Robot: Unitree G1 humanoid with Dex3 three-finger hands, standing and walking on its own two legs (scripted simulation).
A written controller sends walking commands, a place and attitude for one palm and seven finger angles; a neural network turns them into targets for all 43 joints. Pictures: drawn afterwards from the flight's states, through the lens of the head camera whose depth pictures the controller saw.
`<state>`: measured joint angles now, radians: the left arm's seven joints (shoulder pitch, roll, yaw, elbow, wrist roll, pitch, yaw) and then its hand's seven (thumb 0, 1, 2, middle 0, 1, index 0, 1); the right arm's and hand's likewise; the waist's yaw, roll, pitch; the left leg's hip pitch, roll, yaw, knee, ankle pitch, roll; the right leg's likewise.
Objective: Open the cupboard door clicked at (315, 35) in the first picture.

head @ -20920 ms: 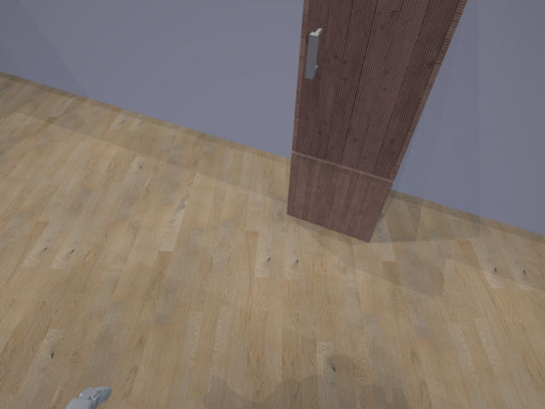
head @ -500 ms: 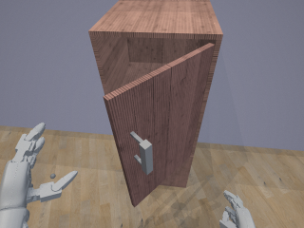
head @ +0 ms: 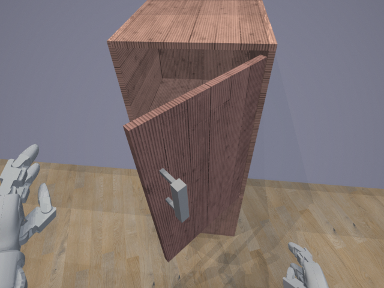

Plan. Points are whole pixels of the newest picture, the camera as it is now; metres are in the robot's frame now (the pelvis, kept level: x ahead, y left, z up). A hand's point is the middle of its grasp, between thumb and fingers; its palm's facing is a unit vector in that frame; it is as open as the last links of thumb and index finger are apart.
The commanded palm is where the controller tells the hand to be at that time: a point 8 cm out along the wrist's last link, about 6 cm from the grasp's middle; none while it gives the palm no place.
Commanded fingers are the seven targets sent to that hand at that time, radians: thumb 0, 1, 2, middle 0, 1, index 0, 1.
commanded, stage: draw the hand back to the body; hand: left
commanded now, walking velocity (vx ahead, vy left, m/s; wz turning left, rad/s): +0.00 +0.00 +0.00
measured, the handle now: (173, 195) +0.29 +0.08 +0.05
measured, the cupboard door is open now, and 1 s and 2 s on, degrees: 49 49 49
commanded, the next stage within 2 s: step back with the hand held close in 0.12 s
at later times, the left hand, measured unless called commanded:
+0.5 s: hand (52, 214) +0.18 +0.26 +0.14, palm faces +0.34 -0.80 -0.49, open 7.4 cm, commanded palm +0.12 +0.31 +0.17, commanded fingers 0.00 0.90 0.90 -0.20 -0.30 -0.20 -0.30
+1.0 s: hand out of the picture +0.09 +0.28 +0.14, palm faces +0.42 -0.78 -0.45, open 7.4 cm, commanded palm +0.03 +0.33 +0.17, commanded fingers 0.00 0.90 0.90 -0.20 -0.30 -0.20 -0.30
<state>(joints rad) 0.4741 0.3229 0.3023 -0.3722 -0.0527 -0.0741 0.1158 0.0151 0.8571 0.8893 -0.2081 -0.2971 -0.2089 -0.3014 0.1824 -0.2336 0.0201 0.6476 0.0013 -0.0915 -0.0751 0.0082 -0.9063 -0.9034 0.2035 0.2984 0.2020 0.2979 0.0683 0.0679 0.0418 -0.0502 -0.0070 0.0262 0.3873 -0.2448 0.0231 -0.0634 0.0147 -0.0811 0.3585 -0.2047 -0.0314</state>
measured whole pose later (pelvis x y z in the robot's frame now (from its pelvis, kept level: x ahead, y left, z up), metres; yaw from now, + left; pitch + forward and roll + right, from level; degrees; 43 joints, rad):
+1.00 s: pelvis -0.10 +0.02 -0.02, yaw +2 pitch -1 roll -2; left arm 0.54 0.39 0.40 -0.55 -0.01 -0.19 0.15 0.02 0.88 0.90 -0.21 -0.30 -0.21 -0.30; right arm 0.19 -0.22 0.00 0.56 0.01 -0.04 -0.07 0.01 -0.90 -0.90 0.21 0.30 0.20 0.30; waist 0.01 -0.01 0.06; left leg -0.45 -0.03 0.01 0.72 -0.35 0.03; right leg -0.39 0.00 -0.05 0.57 -0.17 0.00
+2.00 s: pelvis -0.29 +0.02 -0.01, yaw +0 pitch +0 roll +0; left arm 0.65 0.45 0.42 -0.56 -0.04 -0.21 0.13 0.02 0.88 0.90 -0.22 -0.30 -0.22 -0.30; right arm 0.27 -0.19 0.02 0.66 -0.01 -0.10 -0.07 0.01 -0.90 -0.90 0.21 0.30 0.20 0.30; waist 0.01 -0.03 -0.05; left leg -0.49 -0.02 0.01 0.89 -0.29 -0.01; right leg -0.18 0.02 -0.03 0.47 -0.29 -0.05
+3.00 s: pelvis -0.33 +0.05 +0.00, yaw +5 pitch -2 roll +0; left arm 0.30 0.21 0.02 1.06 0.02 0.03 0.02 -0.01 0.94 0.90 -0.20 -0.30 -0.20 -0.30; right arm 0.27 -0.17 0.00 1.04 -0.02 0.04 -0.01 0.00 -0.91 -0.90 0.20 0.30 0.20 0.30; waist 0.00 0.02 0.05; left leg -0.22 0.02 0.06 0.46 -0.21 0.01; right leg -0.23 -0.03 -0.13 0.43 -0.17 -0.02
